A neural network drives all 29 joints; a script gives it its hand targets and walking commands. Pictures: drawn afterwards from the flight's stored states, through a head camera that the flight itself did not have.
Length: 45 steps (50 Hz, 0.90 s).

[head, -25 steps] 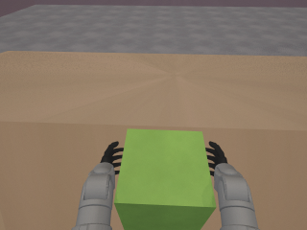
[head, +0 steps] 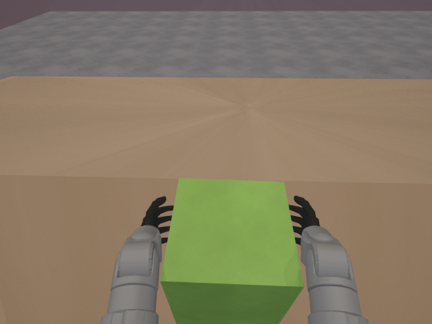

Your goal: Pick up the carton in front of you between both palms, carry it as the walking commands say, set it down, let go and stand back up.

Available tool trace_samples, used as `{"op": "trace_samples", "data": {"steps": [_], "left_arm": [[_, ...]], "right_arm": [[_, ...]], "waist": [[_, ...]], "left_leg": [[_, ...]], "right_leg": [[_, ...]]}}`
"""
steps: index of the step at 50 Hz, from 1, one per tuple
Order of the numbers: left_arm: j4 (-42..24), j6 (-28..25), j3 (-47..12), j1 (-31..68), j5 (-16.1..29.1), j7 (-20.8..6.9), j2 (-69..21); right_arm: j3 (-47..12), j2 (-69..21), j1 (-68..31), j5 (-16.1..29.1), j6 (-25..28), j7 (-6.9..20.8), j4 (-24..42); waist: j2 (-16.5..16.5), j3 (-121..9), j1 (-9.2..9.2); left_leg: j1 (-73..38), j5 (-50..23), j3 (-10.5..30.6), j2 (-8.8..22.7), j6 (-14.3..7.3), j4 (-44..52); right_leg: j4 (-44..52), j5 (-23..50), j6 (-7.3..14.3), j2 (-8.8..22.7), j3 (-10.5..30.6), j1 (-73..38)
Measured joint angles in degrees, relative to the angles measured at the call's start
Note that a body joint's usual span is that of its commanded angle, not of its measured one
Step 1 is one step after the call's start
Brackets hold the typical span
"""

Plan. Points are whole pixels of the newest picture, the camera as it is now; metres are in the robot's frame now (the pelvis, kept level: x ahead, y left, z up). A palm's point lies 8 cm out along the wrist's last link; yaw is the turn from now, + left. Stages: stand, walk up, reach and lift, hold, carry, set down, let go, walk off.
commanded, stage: carry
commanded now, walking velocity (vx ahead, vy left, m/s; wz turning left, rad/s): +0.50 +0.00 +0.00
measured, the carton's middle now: (228, 256) +0.29 +0.00 -0.02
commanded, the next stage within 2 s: none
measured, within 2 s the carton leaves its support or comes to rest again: neither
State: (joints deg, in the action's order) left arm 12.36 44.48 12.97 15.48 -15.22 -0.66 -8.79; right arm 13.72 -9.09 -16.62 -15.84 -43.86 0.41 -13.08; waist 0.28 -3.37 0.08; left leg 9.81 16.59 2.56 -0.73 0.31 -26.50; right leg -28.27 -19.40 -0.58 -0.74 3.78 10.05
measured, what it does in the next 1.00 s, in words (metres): walks ahead: left foot, then right foot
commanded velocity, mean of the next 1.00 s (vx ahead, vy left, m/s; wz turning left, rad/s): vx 0.50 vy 0.00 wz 0.00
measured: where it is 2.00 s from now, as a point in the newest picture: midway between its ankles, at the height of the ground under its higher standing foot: (229, 193)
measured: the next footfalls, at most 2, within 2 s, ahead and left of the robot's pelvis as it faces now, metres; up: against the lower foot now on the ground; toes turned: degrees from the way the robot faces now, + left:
left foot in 0.34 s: +0.17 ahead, +0.10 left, +0.00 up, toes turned +10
right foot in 0.66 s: +0.44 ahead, -0.14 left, +0.00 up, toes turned -13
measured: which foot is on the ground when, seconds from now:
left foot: down 0.00-0.12, up 0.14-0.32, down 0.34-0.70, up 0.72-1.00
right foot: down 0.00-0.36, up 0.38-0.64, down 0.66-1.00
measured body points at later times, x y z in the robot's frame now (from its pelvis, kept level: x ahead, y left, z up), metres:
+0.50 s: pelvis +0.18 +0.00 +0.00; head +0.17 -0.01 +0.45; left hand +0.46 +0.14 +0.07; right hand +0.46 -0.16 +0.07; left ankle +0.13 +0.09 -0.74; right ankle +0.15 -0.11 -0.69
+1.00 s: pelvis +0.49 -0.05 +0.01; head +0.51 -0.06 +0.46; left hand +0.77 +0.11 +0.09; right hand +0.79 -0.19 +0.09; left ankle +0.60 +0.10 -0.70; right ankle +0.40 -0.13 -0.74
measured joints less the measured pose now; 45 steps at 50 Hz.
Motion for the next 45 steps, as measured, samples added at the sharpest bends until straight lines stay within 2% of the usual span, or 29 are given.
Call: {"op": "trace_samples", "data": {"steps": [2,5,7,11,13,16,18,19,22,24,30,33,34,35,36,38,39,41,45], "left_arm": [[-2.3,1.0,-0.6,-0.7,1.0,0.4,0.3],[-6.1,3.2,-1.9,-1.3,3.5,1.1,1.2],[-8.3,5.7,-3.1,-1.4,4.9,1.9,1.5],[-12.2,11.7,-6.0,-1.6,5.9,4.4,0.7],[-15.9,14.9,-6.9,-2.5,6.5,5.6,0.9],[-22.1,18.8,-7.1,-3.5,7.3,6.5,1.0],[-26.0,20.7,-6.1,-4.4,8.1,6.5,1.3],[-27.3,21.4,-5.4,-5.3,8.9,6.4,1.7],[-28.9,23.4,-4.3,-7.4,10.1,5.9,1.5],[-29.5,24.6,-5.0,-8.0,10.2,5.9,1.3],[-32.2,25.8,-6.2,-6.9,10.1,5.9,1.2],[-32.9,26.2,-6.2,-5.8,9.9,5.9,1.1],[-32.5,26.1,-6.3,-5.2,9.8,5.9,1.0],[-31.4,25.7,-6.6,-4.5,9.6,5.9,0.9],[-30.2,25.5,-6.9,-4.0,9.3,5.9,0.8],[-28.9,25.7,-7.2,-3.9,8.9,5.9,0.8],[-28.9,25.9,-7.1,-4.4,8.9,5.9,0.8],[-30.0,25.9,-6.7,-5.5,9.2,5.9,1.0],[-32.6,25.0,-6.2,-6.2,9.9,5.9,1.1]], "right_arm": [[-1.2,0.1,0.3,0.8,-1.1,-0.6,2.0],[-2.8,0.3,1.2,2.4,-3.6,-1.6,6.4],[-3.7,1.0,2.3,3.7,-6.4,-2.3,9.9],[-4.6,4.2,3.3,7.7,-12.6,-2.9,14.5],[-5.2,4.8,2.7,9.3,-15.5,-3.5,16.2],[-5.8,4.5,2.3,10.6,-18.6,-4.1,20.2],[-5.9,2.8,2.2,10.3,-19.8,-4.4,22.6],[-6.2,1.5,2.7,9.7,-20.0,-4.6,23.2],[-8.3,1.0,5.8,8.8,-22.3,-5.1,25.8],[-8.8,1.4,7.5,9.0,-23.9,-5.5,28.0],[-7.7,1.4,7.0,9.7,-26.1,-5.9,32.4],[-7.0,1.2,6.0,9.9,-26.6,-6.0,33.4],[-6.5,1.4,5.6,10.0,-26.7,-6.0,33.5],[-6.0,1.8,5.3,10.2,-26.7,-5.9,33.1],[-5.6,2.2,5.1,10.4,-26.7,-5.9,32.5],[-5.1,2.3,5.0,10.6,-27.1,-5.9,31.3],[-5.0,1.8,5.0,10.4,-27.2,-5.9,30.9],[-5.3,1.0,5.5,10.0,-26.9,-5.9,31.1],[-6.9,1.2,5.5,9.9,-25.7,-5.9,32.6]], "waist": [[0.3,-1.7,0.36],[1.3,-3.5,0.59],[1.7,-4.9,0.49],[-0.2,-6.8,0.06],[-1.2,-6.8,-0.07],[-2.0,-6.1,0.09],[-2.3,-6.1,0.47],[-2.4,-6.4,0.45],[-0.2,-6.8,0.48],[0.9,-6.4,0.09],[1.6,-4.5,-1.67],[1.6,-4.1,-1.85],[2.0,-4.0,-1.70],[2.6,-4.0,-1.29],[2.6,-3.8,-0.87],[1.7,-2.9,-0.38],[1.3,-2.5,-0.17],[0.8,-1.7,0.37],[0.0,-0.7,1.57]], "left_leg": [[1.7,0.0,-0.6,0.3,-0.1,-0.4],[3.7,-1.5,-0.7,1.6,0.1,-2.3],[5.2,2.8,-0.6,2.4,0.1,-5.3],[11.0,9.7,-5.4,2.7,-0.3,-13.7],[12.6,8.5,-7.6,2.1,-0.4,-11.7],[11.4,2.4,-11.5,1.0,-0.2,-2.5],[9.5,-5.0,-13.4,0.8,-1.5,1.0],[9.4,-5.4,-14.0,0.9,-2.2,-0.2],[7.0,-0.8,-14.3,2.3,-2.8,-0.2],[3.9,-0.4,-14.0,2.9,-2.0,2.9],[-5.4,2.1,-13.2,4.1,0.4,8.7],[-8.6,8.0,-12.5,5.6,2.4,4.4],[-8.1,10.9,-12.0,6.7,2.6,-0.2],[-5.6,11.7,-11.0,8.1,2.3,-7.7],[-1.6,11.3,-8.9,8.2,1.9,-16.9],[6.9,9.8,-6.3,6.9,0.5,-32.3],[10.6,8.1,-6.2,6.6,-0.1,-36.7],[16.6,3.9,-6.7,6.7,-0.8,-38.6],[23.8,-1.8,-8.1,6.9,-0.7,-30.3]], "right_leg": [[-2.1,-2.3,0.3,0.7,-1.3,2.7],[-2.3,-0.1,0.3,0.8,-3.7,4.0],[-1.1,2.6,0.7,0.4,-4.7,3.8],[1.1,1.4,1.4,1.9,-6.0,2.7],[3.3,1.4,1.0,2.9,-5.8,1.5],[3.5,-0.4,0.2,4.0,-5.3,-0.1],[-2.6,-4.3,0.0,4.6,-5.2,1.3],[-8.3,-5.6,0.2,4.9,-5.8,3.6],[-23.7,-8.7,1.3,3.8,-8.0,12.0],[-25.5,-7.2,1.4,3.9,-9.6,16.5],[-8.1,5.4,0.2,4.7,-12.6,21.6],[-0.4,10.0,1.0,4.0,-16.0,18.6],[-0.7,13.0,2.5,3.7,-17.1,17.6],[-3.4,12.6,3.9,3.4,-18.0,17.8],[-5.4,10.3,5.0,3.4,-18.5,17.6],[-4.8,6.8,5.7,3.6,-18.8,15.3],[-3.1,6.6,5.3,3.7,-18.9,13.7],[1.0,6.9,4.8,3.4,-18.8,10.1],[8.2,6.7,4.1,3.3,-17.8,3.0]]}}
